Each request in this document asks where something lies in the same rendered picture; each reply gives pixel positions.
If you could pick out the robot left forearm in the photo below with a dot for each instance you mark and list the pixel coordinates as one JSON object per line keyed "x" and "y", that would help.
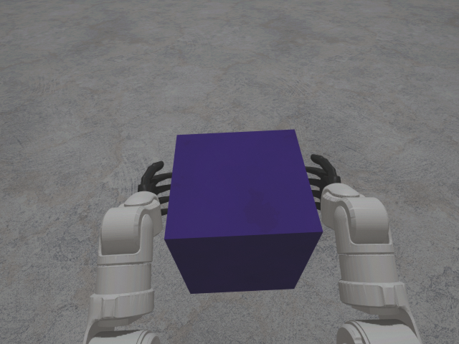
{"x": 123, "y": 290}

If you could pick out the robot right upper arm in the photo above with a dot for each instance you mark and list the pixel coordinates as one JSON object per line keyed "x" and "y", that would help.
{"x": 386, "y": 331}

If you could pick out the carton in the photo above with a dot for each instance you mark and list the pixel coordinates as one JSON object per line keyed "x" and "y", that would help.
{"x": 241, "y": 214}

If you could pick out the robot right forearm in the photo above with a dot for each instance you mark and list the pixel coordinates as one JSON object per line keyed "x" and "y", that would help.
{"x": 369, "y": 280}

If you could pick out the right robot hand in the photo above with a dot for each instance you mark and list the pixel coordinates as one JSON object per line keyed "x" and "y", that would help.
{"x": 327, "y": 175}

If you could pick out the left robot hand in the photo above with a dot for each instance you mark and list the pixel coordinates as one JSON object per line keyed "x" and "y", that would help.
{"x": 149, "y": 181}

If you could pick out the robot left upper arm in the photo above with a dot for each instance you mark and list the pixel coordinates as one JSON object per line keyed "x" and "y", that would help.
{"x": 125, "y": 337}

